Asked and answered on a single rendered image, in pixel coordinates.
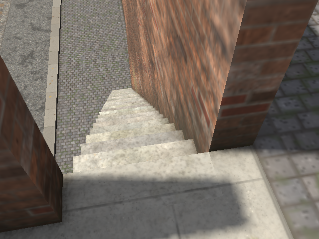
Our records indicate stairs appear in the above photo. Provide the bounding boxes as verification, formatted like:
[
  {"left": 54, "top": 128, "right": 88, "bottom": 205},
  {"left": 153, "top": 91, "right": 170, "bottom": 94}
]
[{"left": 73, "top": 88, "right": 197, "bottom": 172}]

